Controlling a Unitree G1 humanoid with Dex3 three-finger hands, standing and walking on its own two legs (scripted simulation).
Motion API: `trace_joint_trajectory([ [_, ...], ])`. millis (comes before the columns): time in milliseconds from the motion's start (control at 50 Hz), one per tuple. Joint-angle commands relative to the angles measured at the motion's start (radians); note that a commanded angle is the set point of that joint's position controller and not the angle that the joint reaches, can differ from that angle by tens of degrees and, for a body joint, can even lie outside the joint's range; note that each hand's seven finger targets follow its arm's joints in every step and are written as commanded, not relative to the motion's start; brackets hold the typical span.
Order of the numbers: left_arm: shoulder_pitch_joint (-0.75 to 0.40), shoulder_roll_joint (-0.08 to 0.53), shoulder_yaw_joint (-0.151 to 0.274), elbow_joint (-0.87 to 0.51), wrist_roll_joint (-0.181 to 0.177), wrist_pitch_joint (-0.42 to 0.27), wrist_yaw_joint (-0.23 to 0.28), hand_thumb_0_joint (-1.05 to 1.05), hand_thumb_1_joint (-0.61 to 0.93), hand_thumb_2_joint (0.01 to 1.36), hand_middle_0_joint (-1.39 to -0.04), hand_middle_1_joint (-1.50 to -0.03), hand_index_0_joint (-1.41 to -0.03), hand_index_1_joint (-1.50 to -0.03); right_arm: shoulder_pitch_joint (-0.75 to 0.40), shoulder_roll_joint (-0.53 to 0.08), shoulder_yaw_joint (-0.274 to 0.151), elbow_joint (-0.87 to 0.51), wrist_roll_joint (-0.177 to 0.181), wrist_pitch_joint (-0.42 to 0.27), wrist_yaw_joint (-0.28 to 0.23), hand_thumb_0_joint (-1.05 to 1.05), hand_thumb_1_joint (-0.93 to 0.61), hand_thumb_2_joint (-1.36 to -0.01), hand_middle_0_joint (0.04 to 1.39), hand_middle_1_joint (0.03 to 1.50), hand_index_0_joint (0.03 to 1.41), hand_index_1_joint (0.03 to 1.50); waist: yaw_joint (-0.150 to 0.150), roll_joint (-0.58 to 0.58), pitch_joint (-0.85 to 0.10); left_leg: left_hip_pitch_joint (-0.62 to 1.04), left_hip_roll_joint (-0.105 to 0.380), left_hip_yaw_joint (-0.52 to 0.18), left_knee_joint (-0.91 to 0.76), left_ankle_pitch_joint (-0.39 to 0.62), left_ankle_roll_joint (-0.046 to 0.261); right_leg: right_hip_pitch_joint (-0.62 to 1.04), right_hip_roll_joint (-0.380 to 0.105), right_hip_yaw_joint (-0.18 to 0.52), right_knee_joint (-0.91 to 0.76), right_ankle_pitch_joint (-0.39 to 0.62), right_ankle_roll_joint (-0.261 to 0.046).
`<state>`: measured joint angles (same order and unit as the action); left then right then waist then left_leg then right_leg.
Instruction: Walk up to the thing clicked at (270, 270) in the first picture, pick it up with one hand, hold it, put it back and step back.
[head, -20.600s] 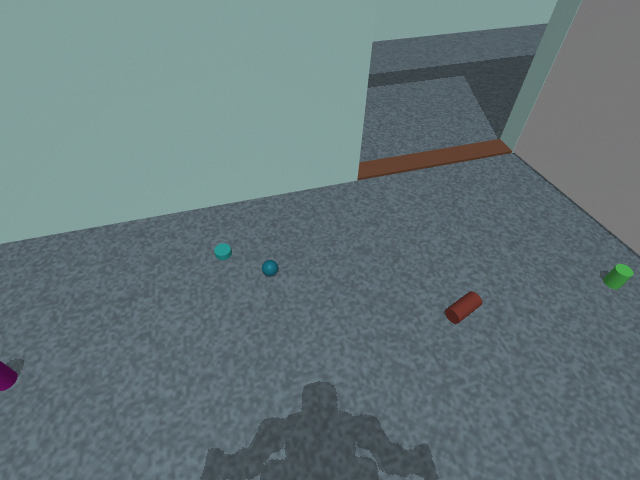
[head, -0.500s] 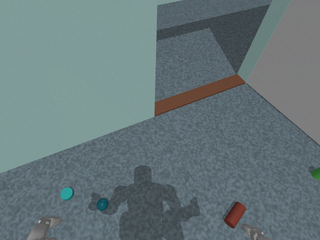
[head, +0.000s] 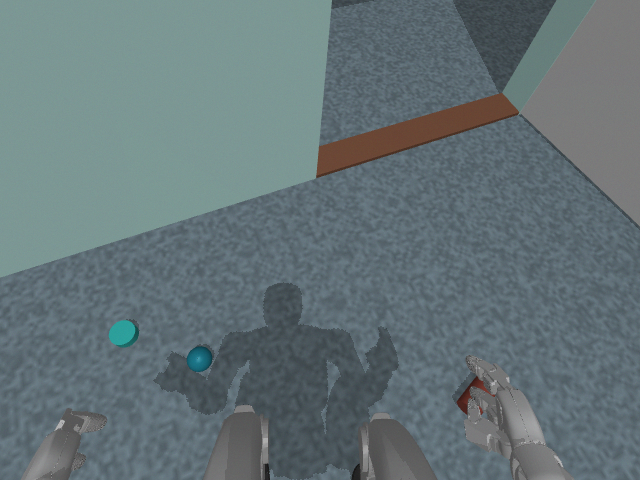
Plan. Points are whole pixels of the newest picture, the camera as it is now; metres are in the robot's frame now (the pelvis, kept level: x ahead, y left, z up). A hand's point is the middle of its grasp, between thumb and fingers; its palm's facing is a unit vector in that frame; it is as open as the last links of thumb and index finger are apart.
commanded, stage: rise first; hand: left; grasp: from above
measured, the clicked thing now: (199, 359) +0.39 +0.28 -0.62
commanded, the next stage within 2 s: approach in 1.94 s
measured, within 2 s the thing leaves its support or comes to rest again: neither
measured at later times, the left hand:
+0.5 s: hand (133, 407) +0.25 +0.33 -0.35, palm faces -0.47 -0.34 -0.81, open 14.0 cm
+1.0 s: hand (150, 380) +0.31 +0.33 -0.44, palm faces -0.46 -0.10 -0.88, open 14.2 cm
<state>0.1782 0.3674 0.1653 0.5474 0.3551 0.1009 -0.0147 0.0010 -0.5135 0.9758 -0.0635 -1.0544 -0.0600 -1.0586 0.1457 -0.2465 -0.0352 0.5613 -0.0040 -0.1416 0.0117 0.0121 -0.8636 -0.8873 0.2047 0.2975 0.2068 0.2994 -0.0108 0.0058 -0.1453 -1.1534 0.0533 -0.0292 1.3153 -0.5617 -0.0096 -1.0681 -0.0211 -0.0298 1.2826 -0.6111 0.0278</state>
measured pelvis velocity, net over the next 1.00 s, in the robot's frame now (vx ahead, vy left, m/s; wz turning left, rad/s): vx -0.09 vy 0.00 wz -0.12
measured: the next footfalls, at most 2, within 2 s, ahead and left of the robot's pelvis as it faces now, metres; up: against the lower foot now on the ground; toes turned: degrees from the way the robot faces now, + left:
none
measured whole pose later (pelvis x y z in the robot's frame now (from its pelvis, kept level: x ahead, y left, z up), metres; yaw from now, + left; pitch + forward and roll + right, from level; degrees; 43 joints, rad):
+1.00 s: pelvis -0.09 +0.00 -0.30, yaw -7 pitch +31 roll -8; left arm -0.64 0.78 0.23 1.18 1.19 -0.40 0.28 0.00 -0.52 1.01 -0.07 -0.97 -0.07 -0.97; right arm 0.07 -0.29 -0.02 0.77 -0.12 0.00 0.12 0.01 -0.89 -0.89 0.20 0.30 0.21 0.30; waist -0.07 -0.03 -0.07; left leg -2.26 0.05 -0.15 2.32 -0.62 -0.01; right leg -2.13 0.03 -0.06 2.28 -0.70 0.04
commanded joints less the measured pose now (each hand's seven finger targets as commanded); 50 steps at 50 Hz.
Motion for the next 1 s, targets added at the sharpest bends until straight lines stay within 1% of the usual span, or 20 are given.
trace_joint_trajectory([
  [0, -0.119, 0.230, 0.077, -0.049, 0.090, -0.092, 0.028, 0.000, -0.497, 0.977, -0.029, -1.073, -0.031, -1.069, 0.020, -0.161, -0.078, -0.072, 0.003, -0.051, -0.001, 0.000, -0.808, -0.876, 0.200, 0.300, 0.200, 0.300, -0.019, 0.062, -0.292, 0.124, -0.030, 0.000, -0.014, 0.225, 0.025, -0.093, 0.033, -0.004, 0.005, 0.222, -0.048],
  [60, -0.182, 0.258, 0.070, -0.037, 0.162, -0.167, 0.031, 0.000, -0.511, 0.986, -0.037, -1.063, -0.036, -1.064, -0.005, -0.179, -0.083, -0.068, -0.001, -0.059, 0.011, 0.000, -0.823, -0.880, 0.200, 0.300, 0.200, 0.300, -0.003, 0.113, -0.382, 0.098, -0.023, -0.024, 0.070, 0.286, 0.015, -0.222, 0.032, -0.012, 0.133, 0.240, -0.053],
  [120, -0.256, 0.322, 0.102, 0.009, 0.238, -0.231, 0.060, 0.000, -0.510, 1.000, -0.034, -1.066, -0.031, -1.069, -0.020, -0.194, -0.093, -0.053, -0.001, -0.056, 0.022, 0.000, -0.817, -0.879, 0.201, 0.300, 0.200, 0.300, 0.015, 0.117, -0.430, 0.007, -0.024, -0.029, 0.155, 0.240, 0.016, -0.328, 0.034, -0.014, 0.221, 0.207, -0.055],
  [180, -0.297, 0.368, 0.129, 0.056, 0.294, -0.267, 0.087, 0.000, -0.529, 1.005, -0.048, -1.064, -0.045, -1.067, -0.017, -0.201, -0.097, -0.029, -0.006, -0.042, 0.033, 0.000, -0.844, -0.887, 0.201, 0.300, 0.200, 0.300, 0.030, 0.095, -0.527, -0.059, -0.028, -0.015, 0.265, 0.295, 0.023, -0.366, 0.039, -0.016, 0.295, 0.250, -0.051],
  [220, -0.350, 0.379, 0.119, 0.082, 0.335, -0.284, 0.098, 0.000, -0.521, 0.997, -0.045, -1.072, -0.048, -1.070, -0.012, -0.208, -0.101, -0.007, -0.012, -0.033, 0.040, 0.000, -0.847, -0.888, 0.200, 0.300, 0.200, 0.300, 0.032, 0.115, -0.560, -0.080, -0.025, -0.025, 0.318, 0.326, 0.019, -0.422, 0.039, -0.027, 0.359, 0.261, -0.054],
  [300, -0.500, 0.458, 0.137, 0.112, 0.399, -0.325, 0.118, 0.000, -0.539, 1.013, -0.050, -1.060, -0.049, -1.061, -0.001, -0.218, -0.108, 0.021, -0.026, -0.012, 0.052, 0.000, -0.857, -0.891, 0.200, 0.300, 0.200, 0.300, 0.024, 0.088, -0.597, -0.200, -0.021, -0.022, 0.423, 0.243, 0.027, -0.495, 0.044, -0.033, 0.426, 0.207, -0.051],
  [340, -0.558, 0.514, 0.157, 0.137, 0.438, -0.342, 0.129, 0.000, -0.530, 1.023, -0.042, -1.054, -0.040, -1.058, 0.006, -0.221, -0.110, 0.034, -0.027, -0.003, 0.053, 0.000, -0.839, -0.887, 0.200, 0.300, 0.200, 0.300, 0.037, 0.076, -0.631, -0.237, -0.020, -0.022, 0.455, 0.175, 0.028, -0.530, 0.049, -0.038, 0.450, 0.151, -0.052],
  [440, -0.697, 0.595, 0.171, 0.166, 0.505, -0.384, 0.147, 0.000, -0.508, 1.018, -0.037, -1.057, -0.042, -1.052, 0.021, -0.228, -0.103, 0.057, -0.035, 0.025, 0.054, 0.000, -0.834, -0.885, 0.200, 0.300, 0.200, 0.300, 0.035, 0.101, -0.642, -0.333, -0.022, -0.014, 0.521, 0.044, 0.028, -0.605, 0.053, -0.051, 0.506, 0.052, -0.053],
  [460, -0.724, 0.596, 0.158, 0.199, 0.519, -0.391, 0.148, 0.000, -0.516, 1.024, -0.040, -1.044, -0.042, -1.043, 0.027, -0.230, -0.100, 0.063, -0.037, 0.030, 0.054, 0.000, -0.840, -0.888, 0.200, 0.300, 0.200, 0.300, 0.020, 0.095, -0.617, -0.361, -0.022, -0.018, 0.527, 0.008, 0.029, -0.632, 0.054, -0.056, 0.518, 0.023, -0.054],
  [480, -0.737, 0.608, 0.164, 0.205, 0.537, -0.398, 0.151, 0.000, -0.514, 1.021, -0.041, -1.050, -0.044, -1.047, 0.032, -0.231, -0.098, 0.069, -0.037, 0.037, 0.055, 0.000, -0.842, -0.888, 0.200, 0.300, 0.200, 0.300, 0.032, 0.110, -0.622, -0.366, -0.022, -0.021, 0.538, 0.000, 0.028, -0.652, 0.055, -0.061, 0.538, 0.017, -0.055],
  [500, -0.750, 0.600, 0.152, 0.232, 0.548, -0.407, 0.154, 0.000, -0.507, 1.015, -0.039, -1.052, -0.045, -1.046, 0.037, -0.235, -0.097, 0.077, -0.040, 0.042, 0.056, 0.000, -0.841, -0.887, 0.200, 0.300, 0.200, 0.300, 0.014, 0.119, -0.603, -0.379, -0.020, -0.031, 0.541, -0.030, 0.028, -0.686, 0.056, -0.070, 0.558, -0.004, -0.056],
  [540, -0.776, 0.648, 0.174, 0.271, 0.569, -0.422, 0.167, 0.000, -0.512, 1.018, -0.042, -1.035, -0.046, -1.031, 0.052, -0.239, -0.091, 0.094, -0.044, 0.054, 0.056, 0.000, -0.848, -0.888, 0.200, 0.300, 0.200, 0.300, 0.016, 0.101, -0.602, -0.414, -0.025, -0.028, 0.577, -0.032, 0.032, -0.698, 0.058, -0.073, 0.571, -0.010, -0.056],
  [620, -0.855, 0.701, 0.171, 0.330, 0.619, -0.458, 0.196, 0.000, -0.521, 1.024, -0.048, -1.003, -0.049, -1.001, 0.046, -0.241, -0.074, 0.108, -0.059, 0.075, 0.061, 0.000, -0.864, -0.892, 0.200, 0.300, 0.200, 0.300, -0.001, 0.112, -0.550, -0.490, -0.028, -0.028, 0.622, -0.095, 0.036, -0.762, 0.060, -0.078, 0.605, -0.074, -0.058],
  [660, -0.958, 0.691, 0.137, 0.275, 0.640, -0.488, 0.209, 0.000, -0.524, 1.019, -0.052, -0.994, -0.053, -0.992, 0.043, -0.239, -0.071, 0.111, -0.067, 0.078, 0.064, 0.000, -0.872, -0.894, 0.200, 0.300, 0.200, 0.300, -0.010, 0.160, -0.568, -0.483, -0.028, -0.026, 0.645, -0.083, 0.032, -0.785, 0.061, -0.080, 0.631, -0.059, -0.062],
  [680, -0.897, 0.695, 0.142, 0.382, 0.661, -0.484, 0.218, 0.000, -0.522, 1.018, -0.052, -0.995, -0.054, -0.992, 0.048, -0.247, -0.074, 0.127, -0.071, 0.083, 0.066, 0.000, -0.873, -0.894, 0.200, 0.300, 0.200, 0.300, -0.012, 0.152, -0.534, -0.505, -0.027, -0.034, 0.647, -0.113, 0.032, -0.814, 0.063, -0.089, 0.644, -0.083, -0.062],
  [700, -0.926, 0.694, 0.142, 0.352, 0.667, -0.495, 0.229, 0.000, -0.533, 1.033, -0.050, -0.976, -0.045, -0.980, 0.044, -0.246, -0.072, 0.118, -0.074, 0.084, 0.067, 0.000, -0.864, -0.891, 0.200, 0.299, 0.200, 0.299, -0.009, 0.152, -0.539, -0.509, -0.028, -0.036, 0.653, -0.110, 0.031, -0.820, 0.062, -0.094, 0.651, -0.075, -0.062],
  [740, -0.872, 0.710, 0.152, 0.475, 0.706, -0.494, 0.254, 0.000, -0.528, 1.020, -0.056, -0.976, -0.054, -0.976, 0.061, -0.253, -0.067, 0.147, -0.083, 0.098, 0.073, 0.000, -0.878, -0.895, 0.200, 0.300, 0.200, 0.300, -0.005, 0.148, -0.510, -0.523, -0.028, -0.042, 0.662, -0.109, 0.030, -0.841, 0.064, -0.103, 0.677, -0.073, -0.064],
  [780, -0.962, 0.722, 0.141, 0.418, 0.738, -0.502, 0.276, 0.000, -0.540, 1.029, -0.054, -0.966, -0.047, -0.971, 0.063, -0.255, -0.068, 0.151, -0.091, 0.109, 0.077, 0.000, -0.880, -0.895, 0.200, 0.300, 0.200, 0.300, -0.011, 0.188, -0.549, -0.500, -0.029, -0.039, 0.684, -0.067, 0.026, -0.862, 0.063, -0.104, 0.696, -0.040, -0.068],
  [900, -1.004, 0.746, 0.143, 0.492, 0.802, -0.501, 0.333, 0.000, -0.533, 1.008, -0.059, -0.965, -0.056, -0.966, 0.052, -0.256, -0.061, 0.157, -0.112, 0.127, 0.087, 0.000, -0.885, -0.896, 0.200, 0.300, 0.200, 0.300, -0.013, 0.196, -0.541, -0.528, -0.032, -0.029, 0.737, -0.023, 0.027, -0.885, 0.067, -0.110, 0.733, -0.005, -0.066],
  [980, -1.037, 0.738, 0.123, 0.540, 0.839, -0.501, 0.357, 0.000, -0.510, 0.980, -0.061, -0.978, -0.067, -0.969, 0.053, -0.257, -0.063, 0.171, -0.125, 0.136, 0.094, 0.000, -0.888, -0.897, 0.200, 0.300, 0.200, 0.300, -0.034, 0.194, -0.540, -0.542, -0.031, -0.025, 0.778, 0.001, 0.029, -0.903, 0.070, -0.114, 0.753, 0.018, -0.064],
])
